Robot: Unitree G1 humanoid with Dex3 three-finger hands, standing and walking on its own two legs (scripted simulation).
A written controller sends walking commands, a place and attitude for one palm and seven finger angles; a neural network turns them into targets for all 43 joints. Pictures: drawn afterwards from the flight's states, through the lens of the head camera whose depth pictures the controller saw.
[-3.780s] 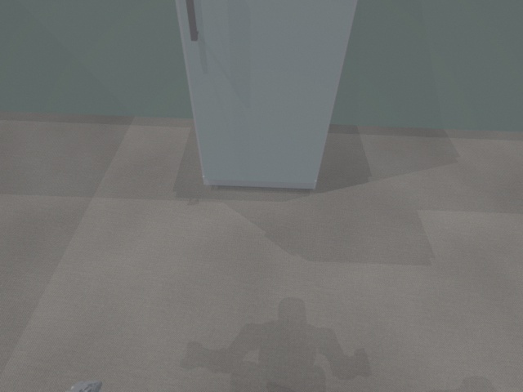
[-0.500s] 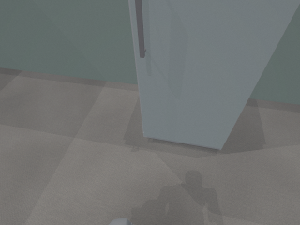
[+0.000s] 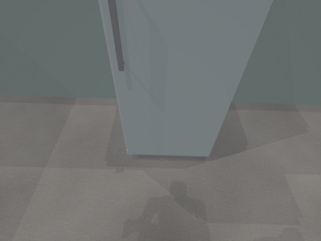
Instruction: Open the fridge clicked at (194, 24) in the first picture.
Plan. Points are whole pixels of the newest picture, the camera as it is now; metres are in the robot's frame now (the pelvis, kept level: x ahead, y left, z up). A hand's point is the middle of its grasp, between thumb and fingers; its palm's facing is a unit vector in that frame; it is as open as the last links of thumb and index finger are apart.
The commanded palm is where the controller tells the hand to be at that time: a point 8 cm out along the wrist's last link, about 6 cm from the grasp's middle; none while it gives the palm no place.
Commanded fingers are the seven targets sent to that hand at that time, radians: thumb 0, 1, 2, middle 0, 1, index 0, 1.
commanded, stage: take the last steps up to it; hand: left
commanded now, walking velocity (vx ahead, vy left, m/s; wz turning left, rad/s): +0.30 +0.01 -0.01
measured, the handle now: (115, 19) +0.74 +0.17 +0.21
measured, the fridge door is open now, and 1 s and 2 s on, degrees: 0 0 0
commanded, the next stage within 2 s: come to a stop and stand still in 0.66 s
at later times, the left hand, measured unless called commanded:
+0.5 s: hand out of the picture +0.06 +0.17 -0.20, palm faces +0.12 -0.98 -0.14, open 7.3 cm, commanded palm none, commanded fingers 0.00 0.90 0.90 -0.20 -0.30 -0.20 -0.30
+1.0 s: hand (112, 175) +0.36 +0.18 -0.17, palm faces +0.03 -0.97 -0.23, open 7.3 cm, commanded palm none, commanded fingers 0.00 0.90 0.90 -0.20 -0.30 -0.20 -0.30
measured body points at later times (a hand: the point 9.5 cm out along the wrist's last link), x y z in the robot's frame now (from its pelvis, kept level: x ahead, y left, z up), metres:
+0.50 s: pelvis +0.14 +0.02 -0.02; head +0.17 +0.04 +0.42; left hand +0.05 +0.23 -0.19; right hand +0.24 -0.23 -0.16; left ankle +0.21 +0.12 -0.75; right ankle +0.03 -0.12 -0.74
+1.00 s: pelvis +0.27 +0.00 -0.01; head +0.30 -0.02 +0.44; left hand +0.36 +0.23 -0.15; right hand +0.27 -0.22 -0.18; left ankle +0.23 +0.13 -0.71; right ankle +0.30 -0.09 -0.75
